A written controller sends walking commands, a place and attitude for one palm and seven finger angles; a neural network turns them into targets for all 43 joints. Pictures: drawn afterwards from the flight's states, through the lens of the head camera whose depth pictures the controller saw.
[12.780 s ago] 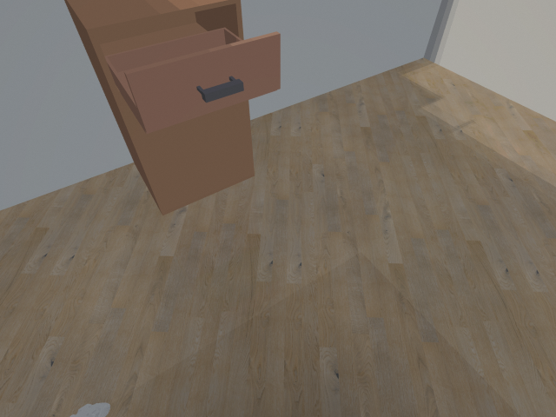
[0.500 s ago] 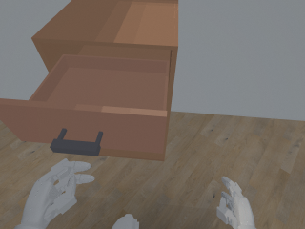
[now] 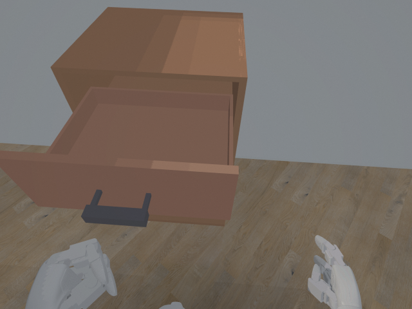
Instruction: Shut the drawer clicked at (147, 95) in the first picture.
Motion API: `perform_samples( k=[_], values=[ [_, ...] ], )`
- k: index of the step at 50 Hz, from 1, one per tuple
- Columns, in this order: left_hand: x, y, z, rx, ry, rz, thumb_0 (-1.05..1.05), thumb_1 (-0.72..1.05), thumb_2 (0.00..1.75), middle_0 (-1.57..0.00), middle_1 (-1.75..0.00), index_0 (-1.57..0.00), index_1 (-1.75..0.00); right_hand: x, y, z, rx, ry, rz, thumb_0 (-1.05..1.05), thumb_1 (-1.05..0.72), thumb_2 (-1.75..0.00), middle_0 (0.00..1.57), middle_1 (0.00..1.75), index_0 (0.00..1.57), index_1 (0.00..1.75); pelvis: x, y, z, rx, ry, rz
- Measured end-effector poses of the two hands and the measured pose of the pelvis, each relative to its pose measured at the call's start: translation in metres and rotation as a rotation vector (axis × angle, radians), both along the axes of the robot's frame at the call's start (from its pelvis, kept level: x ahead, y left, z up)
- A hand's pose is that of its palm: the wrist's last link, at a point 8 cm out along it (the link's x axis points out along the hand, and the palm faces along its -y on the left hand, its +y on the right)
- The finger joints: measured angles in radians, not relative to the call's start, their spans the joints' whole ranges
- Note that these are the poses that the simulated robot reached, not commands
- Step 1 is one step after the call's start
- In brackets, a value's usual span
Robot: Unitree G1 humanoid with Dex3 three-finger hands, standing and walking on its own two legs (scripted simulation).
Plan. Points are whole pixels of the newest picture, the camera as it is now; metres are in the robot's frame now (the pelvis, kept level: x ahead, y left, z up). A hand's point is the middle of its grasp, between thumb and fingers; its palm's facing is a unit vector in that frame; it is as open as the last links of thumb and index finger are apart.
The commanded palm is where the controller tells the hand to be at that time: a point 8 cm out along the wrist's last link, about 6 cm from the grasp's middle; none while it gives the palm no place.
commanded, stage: raise the hand and make a fist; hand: left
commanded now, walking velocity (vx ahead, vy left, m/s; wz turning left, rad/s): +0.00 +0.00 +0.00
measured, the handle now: (119, 205) +0.31 +0.20 +0.02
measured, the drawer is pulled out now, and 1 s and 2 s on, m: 0.30 0.30 0.30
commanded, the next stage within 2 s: bring the fist close to the handle in 0.76 s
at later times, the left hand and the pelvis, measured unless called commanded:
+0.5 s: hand (103, 285) +0.14 +0.15 +0.12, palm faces -0.01 -1.00 -0.04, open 3.3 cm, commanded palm +0.09 +0.20 +0.13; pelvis +0.00 +0.01 +0.01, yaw +0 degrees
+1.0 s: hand (104, 289) +0.14 +0.15 +0.11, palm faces +0.03 -1.00 -0.07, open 3.3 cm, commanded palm +0.10 +0.21 +0.11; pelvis +0.01 -0.02 +0.01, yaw +1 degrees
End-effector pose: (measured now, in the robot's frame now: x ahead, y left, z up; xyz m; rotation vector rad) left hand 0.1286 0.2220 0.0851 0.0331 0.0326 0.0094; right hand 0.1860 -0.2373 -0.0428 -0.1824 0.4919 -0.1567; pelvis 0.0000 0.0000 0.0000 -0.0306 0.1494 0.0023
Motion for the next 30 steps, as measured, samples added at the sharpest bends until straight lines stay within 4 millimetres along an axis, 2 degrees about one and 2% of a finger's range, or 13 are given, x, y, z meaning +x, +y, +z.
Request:
perform_samples(
  k=[6,13,21,30],
  values=[
    [-0.006,-0.004,0.013,-0.007,-0.008,0.002,0.02,0.9,0.9,-1.29,-1.48,-1.29,-1.48,0.021,0.035,0.013,0.051,-0.065,0.083,0.01,-0.91,-0.9,0.21,0.3,0.2,0.3,0.001,0.007,0.002,-0.007,-0.02,0.007],
    [-0.011,-0.007,0.026,-0.002,-0.018,0.001,0.02,0.9,0.9,-1.37,-1.57,-1.37,-1.56,0.021,0.054,0.015,0.074,-0.063,0.135,0.01,-0.9,-0.9,0.21,0.3,0.21,0.3,-0.001,0.012,0.004,-0.013,-0.04,0.014],
    [-0.008,-0.016,0.04,0.008,-0.026,-0.022,0.02,0.9,0.9,-1.39,-1.59,-1.39,-1.59,0.001,0.044,0.009,0.074,-0.019,0.094,0.01,-0.9,-0.9,0.21,0.3,0.21,0.3,-0.001,0.012,0.006,-0.008,-0.056,0.007],
    [-0.01,-0.022,0.038,0.013,0.002,-0.008,0.02,0.9,0.9,-1.4,-1.6,-1.4,-1.6,-0.015,0.019,0.004,0.053,0.007,0.034,0.01,-0.91,-0.9,0.21,0.3,0.2,0.3,0.001,0.005,0.007,0.001,-0.06,0.0]
  ],
)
